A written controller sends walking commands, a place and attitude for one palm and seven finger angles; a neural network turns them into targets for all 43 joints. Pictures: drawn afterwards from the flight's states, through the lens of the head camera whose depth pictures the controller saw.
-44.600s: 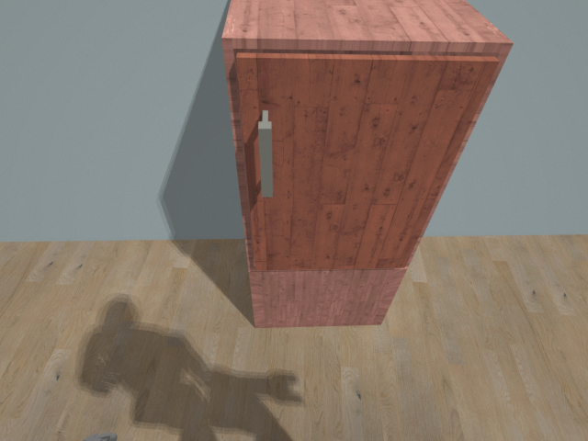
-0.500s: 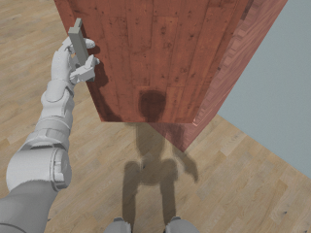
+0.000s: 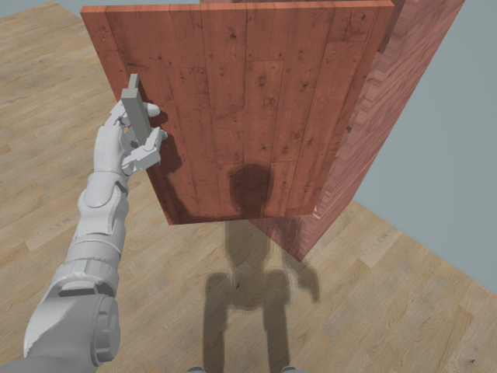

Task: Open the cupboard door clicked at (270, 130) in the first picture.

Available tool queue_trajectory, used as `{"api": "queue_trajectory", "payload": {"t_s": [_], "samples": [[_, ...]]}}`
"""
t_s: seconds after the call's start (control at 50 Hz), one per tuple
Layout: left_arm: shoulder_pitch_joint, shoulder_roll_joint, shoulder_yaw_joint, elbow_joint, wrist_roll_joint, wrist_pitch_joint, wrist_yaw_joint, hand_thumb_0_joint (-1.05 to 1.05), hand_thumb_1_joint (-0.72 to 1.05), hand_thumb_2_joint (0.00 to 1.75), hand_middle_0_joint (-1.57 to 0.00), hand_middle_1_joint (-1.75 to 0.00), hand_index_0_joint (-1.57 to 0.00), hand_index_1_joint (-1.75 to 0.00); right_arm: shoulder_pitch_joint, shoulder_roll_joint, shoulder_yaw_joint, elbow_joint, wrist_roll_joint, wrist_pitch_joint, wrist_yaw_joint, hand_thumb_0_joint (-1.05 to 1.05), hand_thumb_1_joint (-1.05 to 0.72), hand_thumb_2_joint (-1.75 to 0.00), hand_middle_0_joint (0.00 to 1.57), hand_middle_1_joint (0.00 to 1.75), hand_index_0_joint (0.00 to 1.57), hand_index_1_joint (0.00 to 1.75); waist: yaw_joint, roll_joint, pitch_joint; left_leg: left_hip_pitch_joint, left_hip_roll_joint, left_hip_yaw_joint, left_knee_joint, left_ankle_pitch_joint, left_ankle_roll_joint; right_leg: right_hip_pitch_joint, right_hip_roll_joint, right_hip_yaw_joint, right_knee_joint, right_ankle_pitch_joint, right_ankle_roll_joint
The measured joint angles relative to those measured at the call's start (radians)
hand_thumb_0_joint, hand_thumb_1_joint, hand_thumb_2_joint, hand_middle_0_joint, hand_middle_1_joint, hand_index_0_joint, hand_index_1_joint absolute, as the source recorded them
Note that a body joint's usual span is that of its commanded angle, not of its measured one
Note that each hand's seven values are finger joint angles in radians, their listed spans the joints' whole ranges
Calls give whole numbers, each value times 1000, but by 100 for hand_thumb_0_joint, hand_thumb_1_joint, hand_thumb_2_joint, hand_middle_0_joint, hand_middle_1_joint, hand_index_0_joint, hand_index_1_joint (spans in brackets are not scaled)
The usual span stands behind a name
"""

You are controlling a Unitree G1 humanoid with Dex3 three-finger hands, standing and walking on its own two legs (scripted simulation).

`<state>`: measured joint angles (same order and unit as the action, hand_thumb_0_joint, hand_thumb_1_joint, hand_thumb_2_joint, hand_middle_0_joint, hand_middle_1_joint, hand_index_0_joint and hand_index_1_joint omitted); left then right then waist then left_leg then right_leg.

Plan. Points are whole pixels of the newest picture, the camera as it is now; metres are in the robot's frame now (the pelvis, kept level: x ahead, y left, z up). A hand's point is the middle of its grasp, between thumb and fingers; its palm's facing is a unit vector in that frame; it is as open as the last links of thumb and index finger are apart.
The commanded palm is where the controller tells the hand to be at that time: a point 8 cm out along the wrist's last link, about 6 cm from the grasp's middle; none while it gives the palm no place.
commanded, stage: pull the door open along its arc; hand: left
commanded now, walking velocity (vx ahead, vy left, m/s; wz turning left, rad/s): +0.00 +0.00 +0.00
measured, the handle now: (144, 123) +0.51 +0.16 +0.10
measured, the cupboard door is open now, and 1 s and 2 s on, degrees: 48 81 85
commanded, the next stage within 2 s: open thumb and fingers to let go in 0.68 s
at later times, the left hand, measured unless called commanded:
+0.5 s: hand (196, 230) +0.30 +0.06 +0.10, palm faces +0.36 -0.93 +0.04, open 6.3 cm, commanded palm +0.24 +0.12 +0.10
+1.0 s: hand (218, 253) +0.27 +0.03 +0.10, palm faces +0.35 -0.94 +0.00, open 6.9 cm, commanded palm +0.22 +0.07 +0.10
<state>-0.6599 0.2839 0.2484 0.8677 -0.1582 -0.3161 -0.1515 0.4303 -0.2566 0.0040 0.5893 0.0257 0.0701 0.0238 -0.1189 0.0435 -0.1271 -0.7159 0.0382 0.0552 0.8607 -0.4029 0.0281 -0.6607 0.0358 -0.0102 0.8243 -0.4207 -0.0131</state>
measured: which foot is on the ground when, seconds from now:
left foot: down 0.00-1.00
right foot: down 0.00-1.00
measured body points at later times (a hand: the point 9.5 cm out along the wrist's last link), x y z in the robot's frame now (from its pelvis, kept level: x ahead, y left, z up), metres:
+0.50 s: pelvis +0.00 -0.03 +0.01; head +0.00 -0.04 +0.46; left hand +0.28 +0.11 +0.11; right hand +0.22 -0.22 -0.06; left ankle +0.00 +0.10 -0.70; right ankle -0.02 -0.12 -0.70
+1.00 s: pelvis +0.00 -0.05 +0.01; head +0.00 -0.08 +0.46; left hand +0.24 +0.08 +0.10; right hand +0.18 -0.26 -0.09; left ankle +0.00 +0.10 -0.70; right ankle -0.02 -0.12 -0.70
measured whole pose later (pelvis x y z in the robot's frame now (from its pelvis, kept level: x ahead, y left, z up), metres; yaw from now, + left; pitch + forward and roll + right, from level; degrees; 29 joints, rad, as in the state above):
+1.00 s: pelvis +0.00 -0.05 +0.01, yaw +5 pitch +3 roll +1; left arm 0.16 -0.07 -0.27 -0.03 0.02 -0.10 0.50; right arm 0.21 -0.21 0.01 0.55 -0.03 0.07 0.01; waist -0.01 0.06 -0.07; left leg -0.45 0.01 -0.03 0.75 -0.36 -0.03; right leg -0.39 0.02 -0.09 0.78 -0.45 -0.08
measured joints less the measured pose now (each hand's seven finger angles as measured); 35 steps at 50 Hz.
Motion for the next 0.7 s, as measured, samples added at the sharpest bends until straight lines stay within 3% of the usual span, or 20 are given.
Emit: {"api": "queue_trajectory", "payload": {"t_s": [0.1,0.14,0.24,0.34,0.42,0.54,0.7], "samples": [[230,-78,-66,-261,-32,39,18,0,70,74,-34,-135,-31,-131,-37,7,-7,-36,12,-8,5,1,-91,-90,20,30,20,30,34,-1,-7,74,-2,9,-37,2,-2,68,-1,10,-31,1,0],[320,-139,-103,-381,-35,63,93,0,69,74,-35,-134,-31,-130,-64,11,-9,-45,9,-18,7,1,-91,-90,20,30,20,30,54,-2,-3,103,-4,12,-49,2,-3,95,-2,12,-40,1,0],[524,-265,-223,-632,39,115,306,0,67,73,-35,-133,-33,-129,-154,32,-1,-74,-14,-18,18,1,-91,-90,20,30,20,30,85,-12,8,161,-14,8,-70,9,-9,148,-12,8,-42,-6,-4],[619,-329,-336,-739,116,181,482,0,65,74,-36,-130,-34,-129,-244,58,16,-92,-36,17,4,1,-91,-90,20,30,20,30,105,-17,21,206,-20,-16,-83,18,-20,198,-17,-16,-47,-12,-15],[661,-364,-387,-780,153,237,583,1,65,76,-36,-128,-35,-131,-285,77,27,-101,-48,45,-7,1,-91,-90,20,30,20,30,111,-15,23,236,-20,-35,-97,27,-32,234,-15,-35,-60,-11,-27],[750,-388,-439,-847,193,268,639,1,65,76,-34,-128,-34,-132,-279,90,31,-105,-58,69,-10,1,-91,-90,20,30,20,30,108,-14,24,272,-17,-55,-116,35,-48,273,-10,-55,-72,-12,-43],[881,-349,-515,-949,186,248,616,1,65,74,-33,-131,-34,-133,-229,68,16,-79,-56,63,-9,1,-91,-90,20,30,20,30,97,3,44,301,-13,-70,-126,38,-58,304,-5,-69,-78,-17,-57]]}}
